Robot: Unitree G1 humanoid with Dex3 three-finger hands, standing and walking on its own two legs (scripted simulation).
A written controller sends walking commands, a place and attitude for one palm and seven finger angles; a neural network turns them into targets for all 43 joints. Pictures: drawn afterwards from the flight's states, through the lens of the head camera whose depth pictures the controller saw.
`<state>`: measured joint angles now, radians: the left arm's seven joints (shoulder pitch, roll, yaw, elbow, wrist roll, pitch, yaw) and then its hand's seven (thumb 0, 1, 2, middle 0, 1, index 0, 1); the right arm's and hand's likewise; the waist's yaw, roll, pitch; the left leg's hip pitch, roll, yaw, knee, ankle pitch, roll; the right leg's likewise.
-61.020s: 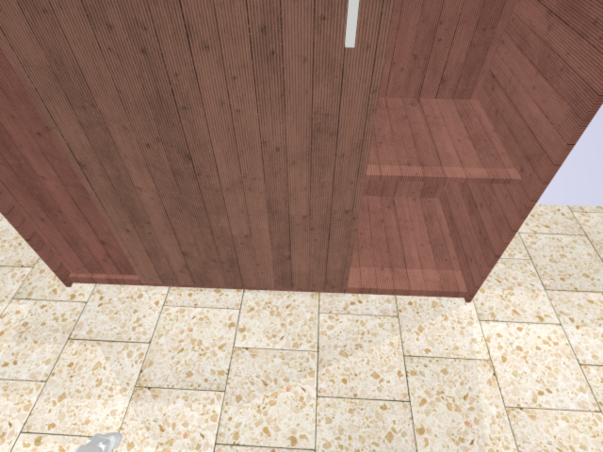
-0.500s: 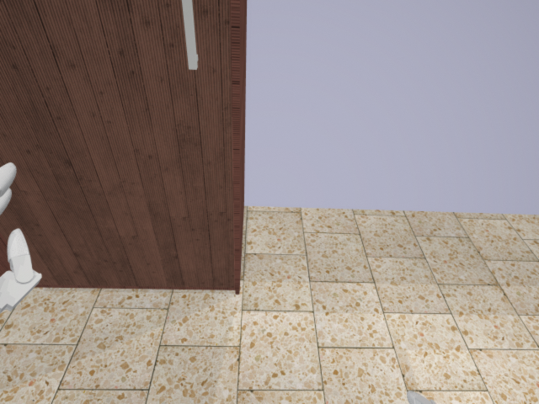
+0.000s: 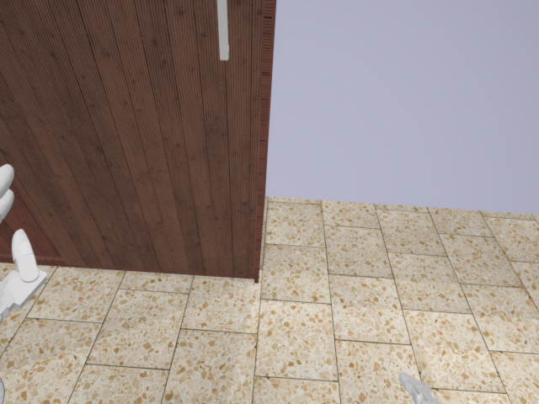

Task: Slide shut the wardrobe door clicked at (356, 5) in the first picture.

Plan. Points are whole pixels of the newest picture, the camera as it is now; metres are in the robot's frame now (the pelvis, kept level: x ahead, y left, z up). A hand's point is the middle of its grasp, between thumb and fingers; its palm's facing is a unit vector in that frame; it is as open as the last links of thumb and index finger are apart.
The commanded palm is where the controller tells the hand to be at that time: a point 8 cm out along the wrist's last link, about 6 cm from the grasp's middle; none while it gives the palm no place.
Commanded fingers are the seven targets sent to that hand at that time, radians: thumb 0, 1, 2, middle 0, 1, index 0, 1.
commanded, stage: let the arm hang, fingers relaxed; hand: left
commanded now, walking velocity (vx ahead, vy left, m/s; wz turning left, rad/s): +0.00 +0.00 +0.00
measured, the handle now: (224, 20) +0.77 +0.17 +0.28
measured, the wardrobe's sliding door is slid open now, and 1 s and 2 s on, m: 0.00 0.00 0.00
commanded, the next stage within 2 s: look to check the result in 1.14 s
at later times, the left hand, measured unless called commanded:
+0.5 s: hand out of the picture +0.01 +0.21 -0.17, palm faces +0.05 -0.98 -0.21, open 7.0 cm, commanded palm none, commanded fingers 0.00 0.90 0.90 -0.20 -0.30 -0.20 -0.30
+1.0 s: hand out of the picture +0.07 +0.21 -0.16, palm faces +0.03 -0.98 -0.21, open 7.4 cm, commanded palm none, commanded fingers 0.00 0.90 0.90 -0.20 -0.30 -0.20 -0.30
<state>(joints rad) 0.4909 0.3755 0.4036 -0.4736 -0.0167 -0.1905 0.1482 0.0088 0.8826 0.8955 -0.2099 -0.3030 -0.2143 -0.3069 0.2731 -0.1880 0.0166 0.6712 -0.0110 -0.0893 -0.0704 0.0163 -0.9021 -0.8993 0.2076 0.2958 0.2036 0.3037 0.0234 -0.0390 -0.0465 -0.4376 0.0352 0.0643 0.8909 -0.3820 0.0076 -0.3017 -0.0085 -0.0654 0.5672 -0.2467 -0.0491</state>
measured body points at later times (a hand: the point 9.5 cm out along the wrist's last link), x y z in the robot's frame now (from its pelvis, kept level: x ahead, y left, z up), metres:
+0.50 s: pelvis +0.00 +0.01 +0.01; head +0.03 +0.02 +0.45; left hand +0.01 +0.26 -0.15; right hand +0.00 -0.22 -0.15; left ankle +0.02 +0.12 -0.73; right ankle +0.04 -0.11 -0.73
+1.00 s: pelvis +0.02 +0.03 +0.01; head +0.03 +0.02 +0.46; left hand +0.06 +0.26 -0.14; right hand +0.07 -0.21 -0.15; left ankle +0.02 +0.12 -0.73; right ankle +0.04 -0.11 -0.73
